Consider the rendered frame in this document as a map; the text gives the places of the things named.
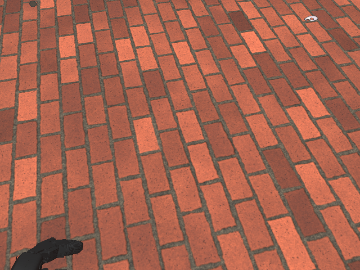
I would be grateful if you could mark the left robot hand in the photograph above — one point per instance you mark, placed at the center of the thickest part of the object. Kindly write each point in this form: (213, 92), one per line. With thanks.
(45, 252)

